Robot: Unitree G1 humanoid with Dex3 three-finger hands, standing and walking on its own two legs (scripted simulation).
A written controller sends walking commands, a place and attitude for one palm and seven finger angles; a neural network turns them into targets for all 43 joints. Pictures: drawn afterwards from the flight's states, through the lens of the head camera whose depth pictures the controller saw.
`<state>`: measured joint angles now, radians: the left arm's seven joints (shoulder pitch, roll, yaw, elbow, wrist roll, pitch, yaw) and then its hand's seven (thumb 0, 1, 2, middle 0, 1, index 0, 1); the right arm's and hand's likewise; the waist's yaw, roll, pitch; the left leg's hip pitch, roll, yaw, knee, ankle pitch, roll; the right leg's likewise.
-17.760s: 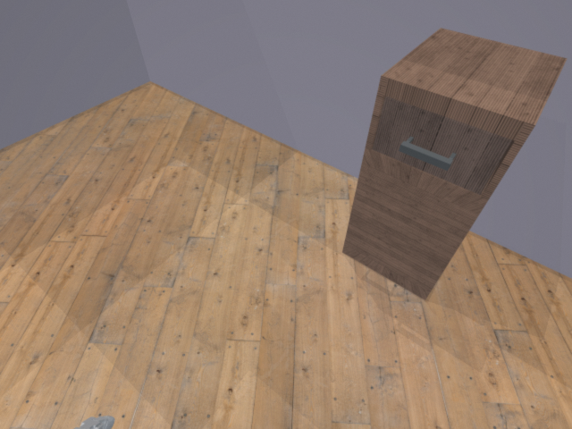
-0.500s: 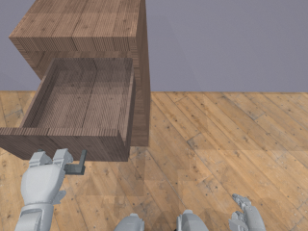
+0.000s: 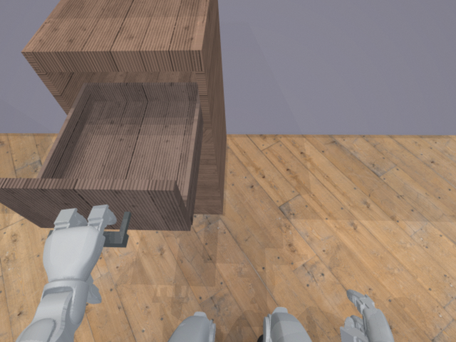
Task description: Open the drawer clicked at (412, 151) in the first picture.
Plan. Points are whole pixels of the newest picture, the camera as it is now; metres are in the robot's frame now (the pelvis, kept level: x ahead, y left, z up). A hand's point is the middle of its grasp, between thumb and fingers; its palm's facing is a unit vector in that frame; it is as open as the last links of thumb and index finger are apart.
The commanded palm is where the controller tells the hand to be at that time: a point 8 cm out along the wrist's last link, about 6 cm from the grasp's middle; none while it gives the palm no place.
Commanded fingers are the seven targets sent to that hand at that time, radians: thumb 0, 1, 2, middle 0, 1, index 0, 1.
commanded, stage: lift the hand off the handle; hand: left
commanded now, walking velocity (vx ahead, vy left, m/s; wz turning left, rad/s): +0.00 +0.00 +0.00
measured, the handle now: (91, 227) +0.31 +0.29 -0.02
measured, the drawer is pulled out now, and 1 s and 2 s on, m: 0.30 0.30 0.30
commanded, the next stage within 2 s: none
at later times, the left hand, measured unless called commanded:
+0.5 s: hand (87, 250) +0.26 +0.27 -0.01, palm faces -0.03 -0.02 -1.00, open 13.5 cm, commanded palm +0.24 +0.27 +0.05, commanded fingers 0.00 -0.50 0.30 -0.30 -1.20 -0.30 -1.20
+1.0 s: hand (75, 242) +0.26 +0.27 +0.03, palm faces -0.03 -0.02 -1.00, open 13.5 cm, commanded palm +0.25 +0.27 +0.09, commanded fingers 0.00 -0.50 0.30 -0.30 -1.20 -0.30 -1.20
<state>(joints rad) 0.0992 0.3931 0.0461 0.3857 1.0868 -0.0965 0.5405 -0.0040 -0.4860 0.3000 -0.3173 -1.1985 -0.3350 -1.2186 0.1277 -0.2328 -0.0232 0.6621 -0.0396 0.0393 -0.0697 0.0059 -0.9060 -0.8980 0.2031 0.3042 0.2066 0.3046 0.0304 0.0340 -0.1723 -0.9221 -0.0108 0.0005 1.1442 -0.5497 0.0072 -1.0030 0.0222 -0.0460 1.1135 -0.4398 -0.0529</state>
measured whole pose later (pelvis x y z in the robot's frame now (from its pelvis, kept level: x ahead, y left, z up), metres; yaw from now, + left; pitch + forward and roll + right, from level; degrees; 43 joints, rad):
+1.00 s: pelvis +0.03 +0.00 +0.04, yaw +0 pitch +13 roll +0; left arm 0.23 0.40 0.02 0.20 1.06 -0.07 0.45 0.00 -0.49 0.30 -0.32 -1.20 -0.38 -1.22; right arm 0.13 -0.24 -0.02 0.61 -0.03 0.05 -0.06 0.01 -0.91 -0.90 0.20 0.30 0.21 0.30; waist 0.05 0.05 -0.12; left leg -0.62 -0.01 0.00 0.89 -0.49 0.01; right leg -0.71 0.03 -0.04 0.88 -0.39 -0.05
